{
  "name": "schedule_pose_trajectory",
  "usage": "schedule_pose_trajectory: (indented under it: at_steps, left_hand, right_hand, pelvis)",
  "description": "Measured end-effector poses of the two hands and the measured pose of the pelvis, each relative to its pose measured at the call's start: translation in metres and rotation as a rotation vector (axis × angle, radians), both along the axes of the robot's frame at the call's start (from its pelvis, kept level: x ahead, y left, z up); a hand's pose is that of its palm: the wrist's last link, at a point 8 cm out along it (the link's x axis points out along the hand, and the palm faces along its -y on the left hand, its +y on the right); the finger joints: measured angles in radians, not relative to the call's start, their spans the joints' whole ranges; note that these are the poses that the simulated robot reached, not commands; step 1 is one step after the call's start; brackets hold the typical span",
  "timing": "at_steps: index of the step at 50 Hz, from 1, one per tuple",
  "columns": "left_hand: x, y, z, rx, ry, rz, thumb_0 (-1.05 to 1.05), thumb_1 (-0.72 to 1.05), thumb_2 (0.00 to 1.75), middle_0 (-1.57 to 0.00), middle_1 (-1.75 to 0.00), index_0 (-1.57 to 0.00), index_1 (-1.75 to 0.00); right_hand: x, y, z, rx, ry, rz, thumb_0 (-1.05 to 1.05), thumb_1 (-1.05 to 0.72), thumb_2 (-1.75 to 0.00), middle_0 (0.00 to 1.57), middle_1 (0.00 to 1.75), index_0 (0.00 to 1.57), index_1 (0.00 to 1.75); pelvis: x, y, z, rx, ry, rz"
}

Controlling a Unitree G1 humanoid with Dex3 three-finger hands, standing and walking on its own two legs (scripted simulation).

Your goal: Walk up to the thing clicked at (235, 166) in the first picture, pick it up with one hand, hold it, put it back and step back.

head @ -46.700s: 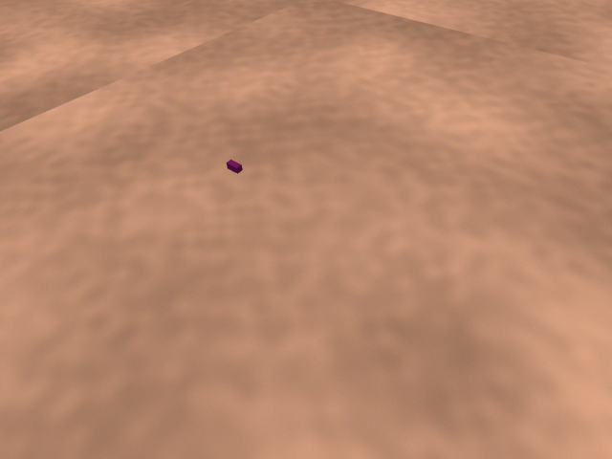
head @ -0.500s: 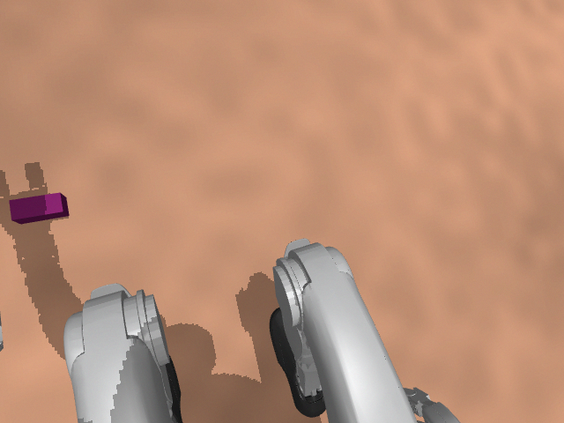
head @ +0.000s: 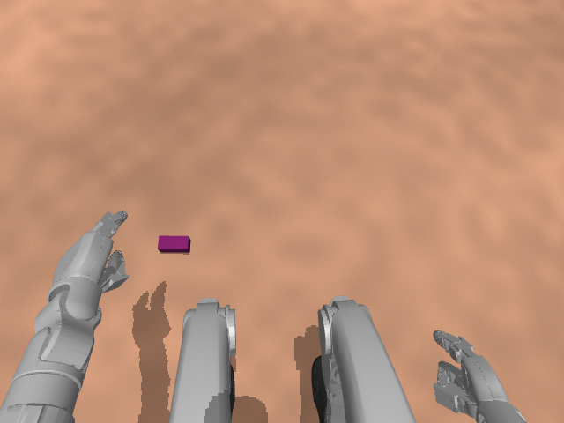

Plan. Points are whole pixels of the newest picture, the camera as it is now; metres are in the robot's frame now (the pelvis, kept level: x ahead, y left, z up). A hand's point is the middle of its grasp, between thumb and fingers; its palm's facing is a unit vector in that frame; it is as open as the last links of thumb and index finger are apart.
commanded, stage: home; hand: left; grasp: from above
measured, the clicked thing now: (174, 244) +0.50 +0.26 -0.47
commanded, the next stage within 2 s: none
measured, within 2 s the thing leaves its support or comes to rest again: neither
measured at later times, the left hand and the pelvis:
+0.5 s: hand (79, 317) +0.26 +0.20 +0.10, palm faces +0.10 -0.96 -0.24, open 7.4 cm; pelvis +0.05 +0.00 +0.18, yaw +4 degrees
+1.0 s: hand (38, 363) +0.22 +0.19 +0.18, palm faces +0.13 -0.97 -0.20, open 7.4 cm; pelvis +0.08 -0.01 +0.22, yaw +5 degrees
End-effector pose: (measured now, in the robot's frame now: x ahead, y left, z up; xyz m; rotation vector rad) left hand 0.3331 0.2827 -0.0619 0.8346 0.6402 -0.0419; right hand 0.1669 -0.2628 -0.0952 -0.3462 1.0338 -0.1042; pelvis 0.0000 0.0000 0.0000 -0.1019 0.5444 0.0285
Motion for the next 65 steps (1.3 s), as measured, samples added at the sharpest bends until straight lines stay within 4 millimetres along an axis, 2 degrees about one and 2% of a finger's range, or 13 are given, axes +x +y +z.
schedule_pose_trajectory:
  at_steps: [5, 11, 18, 25, 30, 35, 41, 49, 55, 65]
  left_hand:
    - [-0.033, -0.01, 0.036, -0.136, 0.021, 0.126, 0.01, 0.87, 0.9, -0.21, -0.3, -0.21, -0.3]
    - [-0.058, -0.019, 0.081, -0.279, 0.039, 0.266, 0.01, 0.89, 0.9, -0.21, -0.3, -0.21, -0.3]
    - [-0.078, -0.028, 0.14, -0.397, 0.062, 0.395, 0.01, 0.89, 0.9, -0.2, -0.3, -0.2, -0.3]
    - [-0.097, -0.036, 0.194, -0.496, 0.079, 0.486, 0.01, 0.9, 0.9, -0.2, -0.3, -0.2, -0.3]
    - [-0.111, -0.04, 0.229, -0.527, 0.076, 0.509, 0.01, 0.9, 0.9, -0.2, -0.3, -0.2, -0.3]
    - [-0.121, -0.043, 0.258, -0.529, 0.051, 0.5, 0.01, 0.9, 0.9, -0.2, -0.3, -0.2, -0.3]
    - [-0.131, -0.046, 0.271, -0.535, 0.047, 0.499, 0.01, 0.9, 0.9, -0.2, -0.3, -0.2, -0.3]
    - [-0.134, -0.049, 0.265, -0.543, 0.064, 0.505, 0.01, 0.9, 0.9, -0.2, -0.3, -0.2, -0.29]
    - [-0.132, -0.052, 0.265, -0.546, 0.059, 0.503, 0.01, 0.9, 0.9, -0.2, -0.3, -0.2, -0.29]
    - [-0.13, -0.053, 0.265, -0.539, 0.061, 0.498, 0.01, 0.9, 0.9, -0.2, -0.3, -0.2, -0.29]
  right_hand:
    - [0.033, 0.015, 0.049, 0.023, -0.135, 0.022, 0.01, -0.9, -0.9, 0.2, 0.3, 0.2, 0.3]
    - [0.052, 0.033, 0.099, 0.061, -0.227, 0.029, 0.01, -0.9, -0.9, 0.2, 0.3, 0.2, 0.3]
    - [0.051, 0.043, 0.15, 0.08, -0.26, -0.008, 0.01, -0.9, -0.9, 0.21, 0.3, 0.2, 0.3]
    - [0.041, 0.039, 0.196, 0.053, -0.283, -0.062, 0.02, -0.9, -0.9, 0.21, 0.3, 0.2, 0.3]
    - [0.04, 0.034, 0.225, 0.03, -0.322, -0.089, 0.02, -0.9, -0.9, 0.21, 0.3, 0.2, 0.3]
    - [0.05, 0.032, 0.245, 0.021, -0.383, -0.092, 0.02, -0.9, -0.9, 0.21, 0.3, 0.2, 0.3]
    - [0.07, 0.034, 0.26, 0.03, -0.459, -0.061, 0.02, -0.9, -0.9, 0.2, 0.3, 0.2, 0.3]
    - [0.088, 0.036, 0.268, 0.035, -0.514, -0.006, 0.02, -0.9, -0.9, 0.21, 0.3, 0.2, 0.3]
    - [0.088, 0.034, 0.267, 0.034, -0.503, 0.007, 0.02, -0.9, -0.9, 0.21, 0.3, 0.2, 0.3]
    - [0.077, 0.03, 0.259, 0.029, -0.463, -0.016, 0.02, -0.9, -0.9, 0.21, 0.3, 0.2, 0.3]
  pelvis:
    - [0.005, -0.002, 0.039, 0.011, -0.047, 0.015]
    - [0.016, -0.003, 0.082, 0.024, -0.103, 0.029]
    - [0.034, -0.002, 0.133, 0.034, -0.176, 0.04]
    - [0.054, -0.001, 0.178, 0.044, -0.25, 0.051]
    - [0.066, 0.0, 0.202, 0.053, -0.298, 0.055]
    - [0.075, 0.0, 0.217, 0.06, -0.335, 0.059]
    - [0.079, -0.001, 0.224, 0.068, -0.365, 0.065]
    - [0.078, -0.005, 0.224, 0.076, -0.379, 0.07]
    - [0.078, -0.008, 0.224, 0.078, -0.381, 0.072]
    - [0.079, -0.008, 0.224, 0.078, -0.379, 0.067]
